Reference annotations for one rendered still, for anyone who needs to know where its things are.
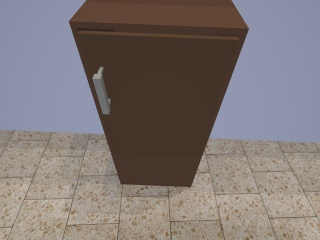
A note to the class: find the cupboard door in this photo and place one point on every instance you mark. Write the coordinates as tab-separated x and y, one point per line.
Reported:
164	88

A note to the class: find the handle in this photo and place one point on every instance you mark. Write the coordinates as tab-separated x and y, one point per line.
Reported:
100	88

